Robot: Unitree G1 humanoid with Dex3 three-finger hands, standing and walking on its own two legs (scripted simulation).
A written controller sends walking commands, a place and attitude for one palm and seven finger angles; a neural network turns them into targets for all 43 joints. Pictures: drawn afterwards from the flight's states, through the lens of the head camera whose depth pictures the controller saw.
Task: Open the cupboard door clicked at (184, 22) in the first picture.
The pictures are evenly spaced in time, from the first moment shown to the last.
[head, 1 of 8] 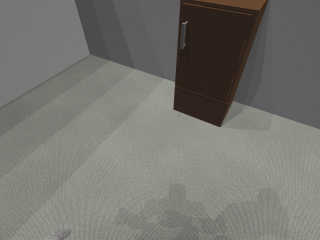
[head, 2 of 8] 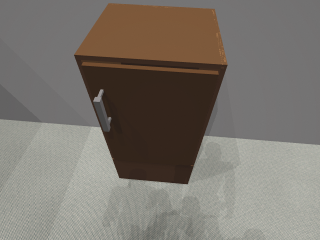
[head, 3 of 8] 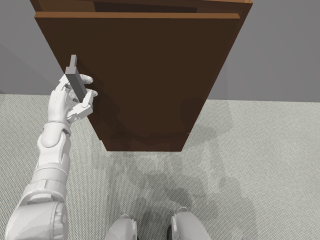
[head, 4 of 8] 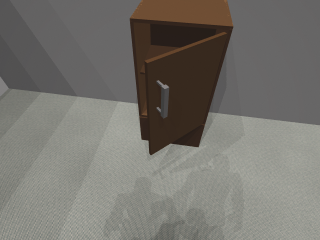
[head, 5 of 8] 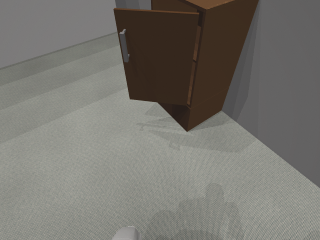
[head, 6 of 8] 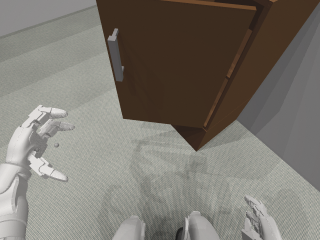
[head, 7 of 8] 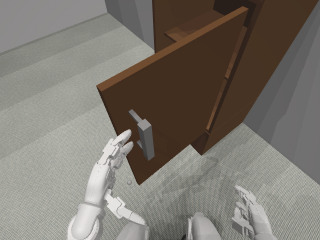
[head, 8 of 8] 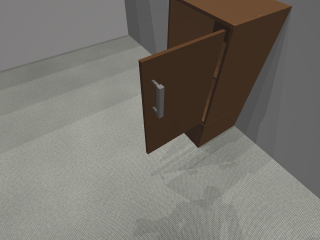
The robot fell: no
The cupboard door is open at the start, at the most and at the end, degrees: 0 92 91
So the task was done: yes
